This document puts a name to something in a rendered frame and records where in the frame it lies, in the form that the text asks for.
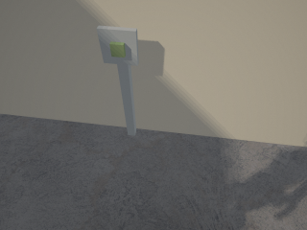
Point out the panel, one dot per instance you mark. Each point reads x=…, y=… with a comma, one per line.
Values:
x=129, y=36

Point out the button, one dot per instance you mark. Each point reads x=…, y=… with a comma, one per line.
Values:
x=117, y=49

